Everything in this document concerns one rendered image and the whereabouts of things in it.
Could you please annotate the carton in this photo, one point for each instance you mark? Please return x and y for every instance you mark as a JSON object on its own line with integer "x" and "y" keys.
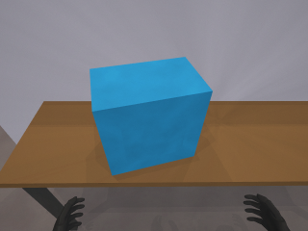
{"x": 148, "y": 113}

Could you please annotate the left robot hand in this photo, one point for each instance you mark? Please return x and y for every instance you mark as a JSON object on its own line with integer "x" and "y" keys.
{"x": 63, "y": 221}

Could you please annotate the right robot hand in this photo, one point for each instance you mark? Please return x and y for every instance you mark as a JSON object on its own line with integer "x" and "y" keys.
{"x": 270, "y": 216}

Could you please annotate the table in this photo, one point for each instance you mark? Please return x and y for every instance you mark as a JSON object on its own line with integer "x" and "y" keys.
{"x": 242, "y": 143}

